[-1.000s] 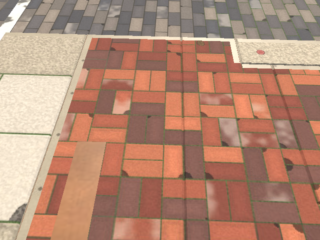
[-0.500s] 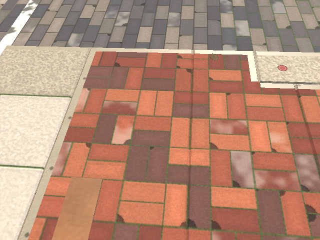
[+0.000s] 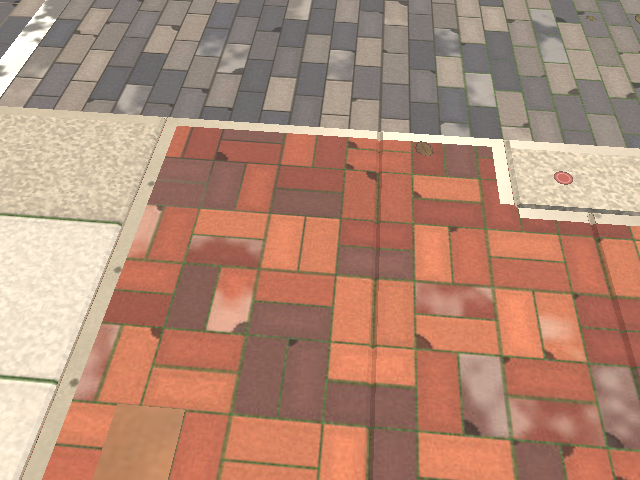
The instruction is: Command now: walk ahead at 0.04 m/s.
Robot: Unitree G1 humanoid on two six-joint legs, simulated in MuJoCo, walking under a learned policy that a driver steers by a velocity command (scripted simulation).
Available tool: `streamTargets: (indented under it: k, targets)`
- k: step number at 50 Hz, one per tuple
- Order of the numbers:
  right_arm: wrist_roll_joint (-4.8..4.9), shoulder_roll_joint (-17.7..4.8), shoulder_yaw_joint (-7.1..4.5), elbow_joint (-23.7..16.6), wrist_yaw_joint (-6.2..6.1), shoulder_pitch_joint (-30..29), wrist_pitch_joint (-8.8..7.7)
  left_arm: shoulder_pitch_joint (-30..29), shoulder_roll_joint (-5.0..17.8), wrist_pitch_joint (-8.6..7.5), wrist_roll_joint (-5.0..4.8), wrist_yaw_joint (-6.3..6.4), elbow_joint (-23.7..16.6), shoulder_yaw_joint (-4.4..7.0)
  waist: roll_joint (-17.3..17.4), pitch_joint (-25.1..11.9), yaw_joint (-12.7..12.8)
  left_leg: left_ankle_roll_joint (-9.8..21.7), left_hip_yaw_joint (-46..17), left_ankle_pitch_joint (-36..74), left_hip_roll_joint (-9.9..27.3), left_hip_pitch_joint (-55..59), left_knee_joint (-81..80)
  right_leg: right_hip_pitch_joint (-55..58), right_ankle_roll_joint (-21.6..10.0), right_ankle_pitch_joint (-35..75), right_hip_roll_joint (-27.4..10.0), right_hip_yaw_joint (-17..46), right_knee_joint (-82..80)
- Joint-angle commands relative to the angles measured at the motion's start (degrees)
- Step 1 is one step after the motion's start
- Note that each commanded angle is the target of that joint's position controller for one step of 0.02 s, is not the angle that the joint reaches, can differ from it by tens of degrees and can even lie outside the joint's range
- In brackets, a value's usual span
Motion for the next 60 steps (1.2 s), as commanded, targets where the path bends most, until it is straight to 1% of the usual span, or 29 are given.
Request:
streamTargets:
  k: [1,5,6,9,11,12,14,17,18,19,20,22,23,25,27,34,40,42,44,45,46,47,48,49,50,52,54,56,60]
  targets:
    - [0.29,-6.89,-1.66,-1.51,-0.52,0.06,-0.85,5.67,5.33,-1.02,-0.07,0.05,0.68,1.09,0.97,-4.04,-0.05,4.49,-6.09,16.19,5.1,13.2,-1.96,-5.96,-1.28,9.13,-2.29,1.85,-5.72]
    - [0.29,-6.45,-1.85,-0.53,-0.5,-0.54,-0.08,5.7,4.24,-0.93,-0.28,0.09,1.5,0.95,0.12,-3.39,-0.22,5.01,-5.43,16.99,4.69,13.85,-0.9,-6.08,-1.08,10.13,-2.14,1.52,-5.44]
    - [0.3,-5.83,-1.76,0.31,-0.48,0.27,0.18,7.19,3.54,-0.8,-0.27,0.09,2.27,0.83,0.23,-3.9,0.03,4.82,-4.93,9.56,4.06,13.92,-1.38,-5.78,-1.43,4.6,-1.89,1.2,-6.25]
    - [0.99,-6.94,-2.39,0.49,-0.56,-0.54,0.34,7.25,5.92,-0.99,-1.12,0.43,1.64,1.54,-2.63,3.37,0.06,3.96,-2.56,-20.3,0.72,5.76,0.0,-9.35,-5.65,-14.92,-4.36,5.43,-9.73]
    - [1.36,-5.86,-2.23,-1.0,-0.01,-4.63,-1.47,10.77,8.2,-2.57,-1.6,0.56,1.85,2.17,-5.94,7.99,2.04,2.93,0.21,-16.96,-1.06,-4.28,5.95,-4.43,-9.82,-17.6,-11.33,15.23,-15.81]
    - [1.54,-5.17,-2.09,-1.65,0.52,-6.03,-2.54,10.35,10.2,-3.41,-1.82,0.59,1.87,2.81,-8.69,10.22,1.75,2.82,1.98,-11.42,-0.75,-9.1,9.48,-1.03,-11.85,-13.76,-16.38,20.62,-17.82]
    - [1.24,-5.12,-2.16,-1.82,1.41,-5.66,-3.98,9.98,9.43,-4.65,-1.78,0.43,1.82,2.99,-8.44,10.17,0.84,3.56,1.1,-11.31,1.76,-12.7,12.03,4.02,-12.85,0.71,-19.78,21.57,-15.19]
    - [2.0,-5.53,-3.12,1.59,2.08,3.97,-4.39,5.91,8.65,-4.69,-2.15,-0.51,0.2,2.74,-6.29,6.39,-4.62,4.95,3.79,-8.79,-0.82,6.99,1.62,-2.97,-8.42,13.24,-13.39,11.61,-8.01]
    - [1.78,-8.44,-4.51,4.04,2.03,11.49,-4.23,3.81,8.55,-4.81,-1.93,-0.73,-0.83,2.68,-3.27,3.01,-7.77,6.24,-0.77,-5.98,0.64,18.17,-0.59,-8.84,-6.04,21.97,-9.08,6.74,1.55]
    - [1.76,-14.32,-6.16,5.52,1.9,19.02,-4.2,3.82,5.04,-5.35,-1.81,-0.71,-2.75,1.82,10.15,-0.58,-9.19,12.43,-21.08,-9.76,11.07,29.86,-9.2,-21.78,-1.22,19.71,-0.39,-2.04,21.81]
    - [1.07,-13.66,-5.27,6.54,2.51,24.29,-4.44,3.41,3.17,-6.16,-1.69,-0.67,-3.92,1.23,16.47,-5.31,-10.18,18.18,-42.31,-10.41,21.94,35.67,-19.03,-30.69,-0.69,-9.05,2.99,2.82,37.84]
    - [0.47,-7.65,-2.65,3.86,2.55,13.48,-5.28,0.94,6.27,-6.69,-3.64,-1.5,-4.67,2.37,5.94,1.14,-4.69,13.96,-31.96,-11.95,20.65,26.12,-18.56,-34.98,-4.2,-2.52,-3.75,7.17,45.69]
    - [0.38,-6.84,-2.07,2.93,2.7,10.6,-5.34,0.68,5.94,-6.63,-3.38,-1.4,-4.46,2.66,3.08,2.44,-3.27,11.99,-25.61,-10.56,18.2,22.43,-19.89,-34.11,-4.96,2.87,-5.97,6.42,42.66]
    - [-0.03,-5.66,-1.26,2.76,2.59,9.74,-5.03,1.67,5.94,-5.75,-2.52,-1.06,-4.02,3.54,3.75,2.87,-1.38,9.28,-16.5,-4.16,13.93,17.57,-21.92,-29.16,-4.57,8.12,-8.12,5.17,36.61]
    - [-0.28,-6.66,-1.19,3.63,1.91,12.69,-4.78,0.66,4.97,-4.97,-2.2,-1.06,-4.3,3.77,3.91,3.13,-1.38,9.35,-12.48,1.15,12.55,16.87,-23.11,-28.96,-3.12,10.87,-8.12,3.41,32.75]
    - [-0.08,-9.82,-1.76,3.83,0.17,17.05,-4.21,-14.06,3.79,-4.72,-1.83,-1.74,-9.64,3.04,4.27,5.64,-4.22,9.46,-7.56,5.12,12.65,17.4,-25.41,-31.33,-0.01,23.44,-6.52,1.66,10.77]
    - [0.85,-10.12,-2.51,5.19,0.09,19.99,-3.4,-20.98,4.61,-5.48,-2.37,-3.67,-12.65,2.28,4.47,7.43,-4.94,8.65,-5.44,7.84,15.72,24.07,-22.0,-29.81,-2.2,21.43,-5.24,1.21,2.64]
    - [0.96,-11.24,-3.02,4.92,0.07,18.67,-3.06,-18.66,6.33,-5.82,-2.41,-4.1,-12.7,2.82,5.55,5.54,-2.69,7.66,-4.91,16.28,16.51,25.7,-18.1,-24.13,-3.87,17.84,-3.7,0.15,0.77]
    - [0.75,-11.19,-2.95,4.25,0.11,16.54,-2.53,-5.3,10.15,-5.91,-2.26,-3.81,-8.95,5.01,6.18,-2.73,4.45,5.46,-1.5,35.24,13.19,23.3,-2.2,-5.54,-6.45,16.37,0.46,-2.93,0.18]
    - [0.12,-9.52,-2.12,3.06,0.19,16.3,-2.4,6.18,13.91,-5.83,-1.89,-3.34,-6.07,6.4,2.78,-10.78,8.61,3.29,0.68,27.41,10.03,12.5,14.52,12.35,-9.4,14.46,-5.61,4.35,1.33]
    - [-0.11,-1.58,0.11,2.15,0.83,23.08,-3.53,12.93,19.72,-5.65,-0.92,-3.32,-4.42,7.52,-13.1,-20.11,5.4,-0.96,1.12,-5.66,-0.71,-10.12,37.95,33.04,-18.77,3.14,-20.96,32.89,-4.9]
    - [1.35,-4.57,-0.48,2.74,1.17,20.82,-5.24,12.33,14.98,-5.72,-1.0,-3.53,-4.39,5.92,-12.62,-22.74,6.21,-0.02,-8.04,-22.02,-1.75,-17.11,47.44,32.83,-19.29,-3.37,-22.97,46.31,-14.58]
    - [2.87,-8.83,-1.62,0.75,1.3,15.15,-6.2,6.03,11.89,-6.08,-1.38,-3.59,-5.42,4.85,-10.11,-13.11,4.97,1.41,-7.89,-18.89,1.93,-22.51,50.34,25.22,-15.86,-2.95,-21.14,37.61,-14.91]
    - [2.95,-9.74,-1.75,-0.36,0.95,11.31,-6.46,0.39,9.27,-6.22,-1.22,-3.62,-7.0,3.92,-5.45,-8.35,3.25,2.19,-6.27,-13.35,5.4,-21.2,48.3,16.12,-13.95,1.58,-18.95,29.11,-15.76]
    - [2.06,-9.5,-2.21,-0.39,0.42,9.86,-6.07,-3.48,7.33,-6.4,-0.67,-3.9,-7.43,3.25,-2.62,-4.46,1.16,2.17,-5.41,-9.07,7.7,-18.11,44.24,7.27,-12.81,7.02,-16.6,22.65,-17.53]
    - [1.27,-7.34,-2.53,0.31,0.03,12.59,-4.27,-5.0,5.45,-6.71,-0.03,-4.21,-6.88,2.63,-4.54,-2.76,-2.06,2.25,-5.86,-5.57,10.02,-11.25,38.98,-1.09,-11.72,10.94,-13.28,15.88,-20.45]
    - [1.14,-6.22,-2.59,0.09,-0.12,12.31,-3.25,-2.58,6.74,-6.82,-0.17,-3.74,-5.72,2.8,-4.01,-0.93,-2.68,1.57,-5.01,-3.76,10.37,-11.53,35.52,-3.74,-12.68,13.94,-12.49,12.55,-22.66]
    - [0.68,-7.05,-2.94,-1.64,-0.25,7.63,-2.91,-0.13,8.68,-6.86,-0.11,-2.86,-5.04,3.12,-2.67,1.06,-2.07,0.36,-5.01,1.32,10.72,-16.43,29.67,-2.65,-13.27,16.13,-12.88,11.42,-24.11]
    - [0.29,-6.58,-2.99,-4.0,0.38,0.0,-3.29,3.84,9.08,-6.26,-0.49,-1.65,-4.25,2.98,-2.67,2.31,-0.27,-0.92,-4.11,12.58,9.59,-19.97,16.75,1.02,-11.85,19.44,-11.74,7.83,-24.58]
